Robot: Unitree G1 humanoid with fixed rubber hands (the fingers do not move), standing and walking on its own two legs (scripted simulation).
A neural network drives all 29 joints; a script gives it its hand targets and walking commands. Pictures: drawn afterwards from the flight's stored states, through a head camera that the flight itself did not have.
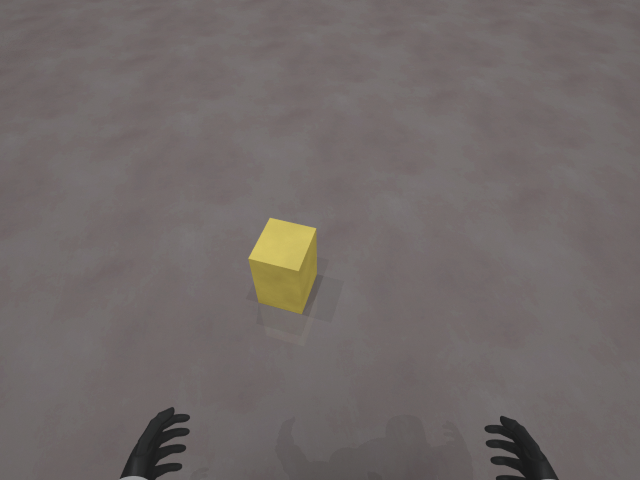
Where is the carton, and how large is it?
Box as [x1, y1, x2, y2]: [248, 218, 316, 313]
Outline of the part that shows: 270,218 248,258 258,301 301,313 316,274 315,228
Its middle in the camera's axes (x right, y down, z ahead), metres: -0.12 +0.11 +1.34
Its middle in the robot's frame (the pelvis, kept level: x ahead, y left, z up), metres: +0.85 +0.12 -0.62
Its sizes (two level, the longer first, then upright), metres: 0.181 0.165 0.264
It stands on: the floor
